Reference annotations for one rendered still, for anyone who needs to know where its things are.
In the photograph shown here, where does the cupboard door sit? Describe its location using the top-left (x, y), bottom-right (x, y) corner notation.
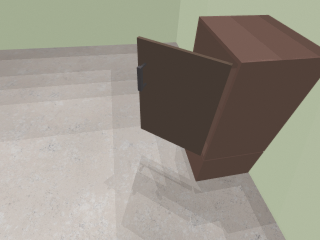
top-left (137, 36), bottom-right (233, 156)

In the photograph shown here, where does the handle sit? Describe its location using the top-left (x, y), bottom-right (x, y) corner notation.
top-left (137, 63), bottom-right (147, 92)

